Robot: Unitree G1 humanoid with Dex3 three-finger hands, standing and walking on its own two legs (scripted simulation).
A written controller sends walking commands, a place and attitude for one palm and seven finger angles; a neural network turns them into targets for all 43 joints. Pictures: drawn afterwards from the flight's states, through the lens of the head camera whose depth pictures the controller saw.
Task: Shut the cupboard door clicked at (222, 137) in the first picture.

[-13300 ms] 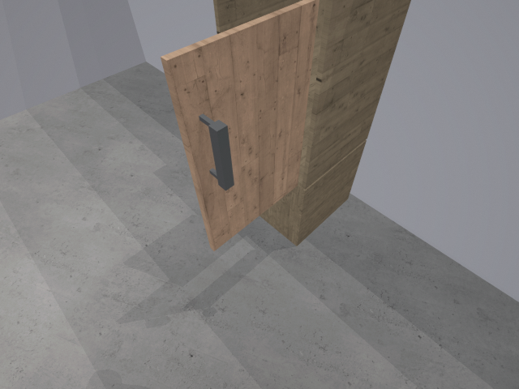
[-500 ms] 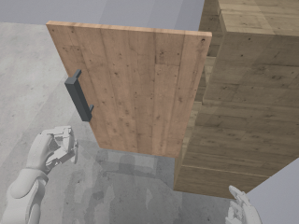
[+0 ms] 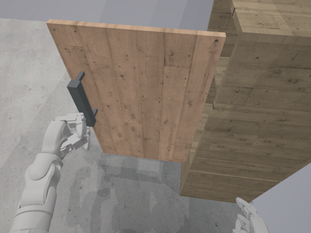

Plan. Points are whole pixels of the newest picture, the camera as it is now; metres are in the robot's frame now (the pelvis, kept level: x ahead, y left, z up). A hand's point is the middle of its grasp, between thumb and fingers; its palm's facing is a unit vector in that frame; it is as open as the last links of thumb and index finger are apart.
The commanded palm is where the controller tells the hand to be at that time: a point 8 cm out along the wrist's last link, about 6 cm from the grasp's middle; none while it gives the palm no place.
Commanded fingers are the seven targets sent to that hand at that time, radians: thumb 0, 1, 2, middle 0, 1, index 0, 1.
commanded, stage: bring the fist close to the handle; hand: left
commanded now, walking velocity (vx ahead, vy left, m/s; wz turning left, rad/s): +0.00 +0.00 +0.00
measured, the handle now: (86, 100) +0.45 +0.22 +0.08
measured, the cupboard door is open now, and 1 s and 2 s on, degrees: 90 86 73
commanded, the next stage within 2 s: push the door shut along its arc in 0.46 s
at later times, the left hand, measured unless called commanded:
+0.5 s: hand (88, 132) +0.34 +0.18 +0.08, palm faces -0.08 -1.00 -0.05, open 3.1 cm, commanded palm +0.32 +0.23 +0.08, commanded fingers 0.00 0.90 0.90 -1.30 -1.50 -1.30 -1.50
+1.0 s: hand (99, 115) +0.39 +0.17 +0.09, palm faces -0.18 -0.98 -0.06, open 3.1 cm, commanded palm +0.39 +0.22 +0.08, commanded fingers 0.00 0.90 0.90 -1.30 -1.50 -1.30 -1.50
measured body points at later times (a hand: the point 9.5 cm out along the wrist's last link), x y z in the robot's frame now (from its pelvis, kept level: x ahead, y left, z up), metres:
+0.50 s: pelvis +0.00 +0.00 +0.00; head +0.04 +0.00 +0.45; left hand +0.34 +0.24 +0.09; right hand +0.13 -0.26 -0.09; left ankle -0.01 +0.08 -0.70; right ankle -0.01 -0.09 -0.70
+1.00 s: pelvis +0.00 -0.01 +0.00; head +0.05 -0.01 +0.45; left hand +0.40 +0.22 +0.09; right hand +0.10 -0.27 -0.10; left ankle -0.01 +0.08 -0.70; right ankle -0.01 -0.09 -0.70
